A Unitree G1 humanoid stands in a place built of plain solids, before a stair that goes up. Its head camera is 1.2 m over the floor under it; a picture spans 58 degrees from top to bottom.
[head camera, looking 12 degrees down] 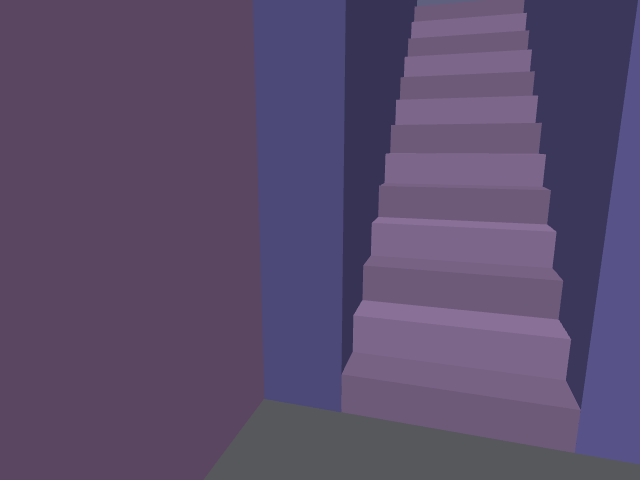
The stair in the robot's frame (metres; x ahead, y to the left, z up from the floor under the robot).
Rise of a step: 0.19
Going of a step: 0.24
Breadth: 0.98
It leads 17 degrees to the right of straight ahead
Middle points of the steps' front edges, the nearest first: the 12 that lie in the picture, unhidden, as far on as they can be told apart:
1.66 -0.56 0.19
1.89 -0.63 0.39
2.11 -0.69 0.58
2.34 -0.76 0.78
2.57 -0.83 0.97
2.79 -0.90 1.16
3.02 -0.96 1.36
3.24 -1.03 1.55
3.47 -1.10 1.75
3.70 -1.17 1.94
3.92 -1.23 2.14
4.15 -1.30 2.33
